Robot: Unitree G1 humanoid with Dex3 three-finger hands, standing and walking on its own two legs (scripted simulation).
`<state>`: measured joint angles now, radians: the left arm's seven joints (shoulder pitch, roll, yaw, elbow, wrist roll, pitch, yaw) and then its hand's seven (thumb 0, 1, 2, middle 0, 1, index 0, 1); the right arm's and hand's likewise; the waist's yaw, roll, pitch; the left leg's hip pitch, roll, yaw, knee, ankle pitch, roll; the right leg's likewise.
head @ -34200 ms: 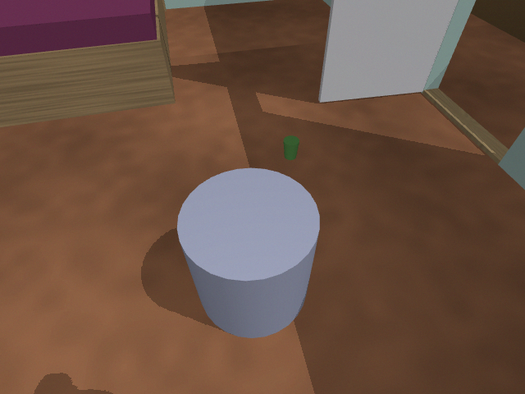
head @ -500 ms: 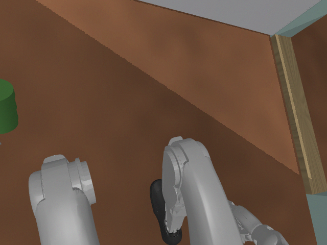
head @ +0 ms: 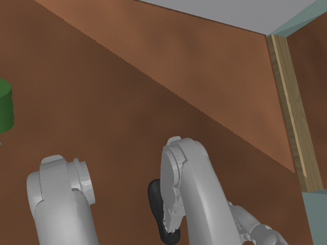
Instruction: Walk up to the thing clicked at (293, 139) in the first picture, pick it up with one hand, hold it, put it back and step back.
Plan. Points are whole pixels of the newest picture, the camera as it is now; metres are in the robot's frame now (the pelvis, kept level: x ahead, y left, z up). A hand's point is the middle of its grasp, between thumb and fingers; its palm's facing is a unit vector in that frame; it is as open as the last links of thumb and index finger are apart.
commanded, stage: rest palm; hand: left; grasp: from above
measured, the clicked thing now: out of the picture +0.45 +0.35 -0.23
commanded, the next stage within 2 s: settle in 1.72 s
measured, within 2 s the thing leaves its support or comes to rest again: neither
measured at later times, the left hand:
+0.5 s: hand out of the picture +0.41 +0.35 -0.20, palm faces -0.20 -0.33 -0.92, open 15.3 cm
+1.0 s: hand out of the picture +0.41 +0.35 -0.20, palm faces -0.23 -0.30 -0.93, open 15.2 cm
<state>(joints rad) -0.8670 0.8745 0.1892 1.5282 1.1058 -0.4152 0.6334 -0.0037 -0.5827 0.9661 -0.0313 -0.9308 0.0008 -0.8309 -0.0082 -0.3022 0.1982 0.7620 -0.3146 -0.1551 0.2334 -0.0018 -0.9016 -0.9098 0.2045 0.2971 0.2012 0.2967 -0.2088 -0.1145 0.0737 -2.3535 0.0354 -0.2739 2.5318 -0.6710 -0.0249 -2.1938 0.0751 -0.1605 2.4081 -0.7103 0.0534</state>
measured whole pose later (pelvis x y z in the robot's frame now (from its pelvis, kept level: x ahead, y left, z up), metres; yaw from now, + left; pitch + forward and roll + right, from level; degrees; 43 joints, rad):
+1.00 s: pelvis +0.00 +0.00 +0.00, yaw +0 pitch +27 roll -12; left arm -0.89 0.87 0.18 1.55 1.14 -0.36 0.63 0.00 -0.56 0.90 -0.04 -0.95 0.00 -0.82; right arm 0.03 -0.31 0.18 0.75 -0.29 -0.17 0.25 0.00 -0.91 -0.91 0.20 0.30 0.20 0.30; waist -0.22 -0.10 0.07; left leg -2.36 0.04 -0.27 2.53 -0.67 -0.03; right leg -2.21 0.08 -0.16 2.41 -0.70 0.05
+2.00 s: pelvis +0.00 +0.00 +0.00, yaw +0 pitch +26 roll -12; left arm -0.86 0.86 0.21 1.55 1.11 -0.40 0.66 0.00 -0.43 0.95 -0.16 -0.94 0.00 -0.83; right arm 0.00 -0.31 0.20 0.76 -0.32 -0.18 0.26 0.00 -0.92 -0.91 0.20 0.30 0.20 0.30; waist -0.22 -0.12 0.08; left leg -2.35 0.04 -0.28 2.54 -0.67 -0.03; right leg -2.20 0.08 -0.16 2.41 -0.70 0.06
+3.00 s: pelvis -0.01 -0.01 +0.09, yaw +7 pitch +32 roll -6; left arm -0.91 0.80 0.03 1.28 1.14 -0.23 0.12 0.00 -0.52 1.01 -0.08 -0.99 -0.08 -1.00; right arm 0.20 -0.31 0.05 0.71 -0.08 -0.02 0.10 0.00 -0.91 -0.91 0.20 0.30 0.20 0.30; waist -0.18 -0.01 -0.09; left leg -2.15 0.05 -0.14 2.18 -0.60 -0.02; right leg -2.06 0.04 -0.07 2.14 -0.65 0.02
